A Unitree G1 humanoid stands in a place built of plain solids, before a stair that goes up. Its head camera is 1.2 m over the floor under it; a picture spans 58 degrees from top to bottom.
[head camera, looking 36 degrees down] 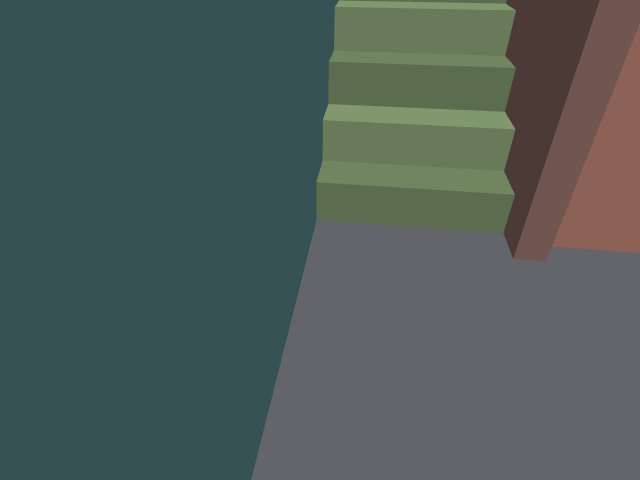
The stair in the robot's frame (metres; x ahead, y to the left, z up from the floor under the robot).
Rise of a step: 0.21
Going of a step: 0.24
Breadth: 0.91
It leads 8 degrees to the right of straight ahead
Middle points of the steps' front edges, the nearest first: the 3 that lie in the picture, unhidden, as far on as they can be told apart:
1.76 -0.43 0.22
2.00 -0.46 0.43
2.24 -0.49 0.64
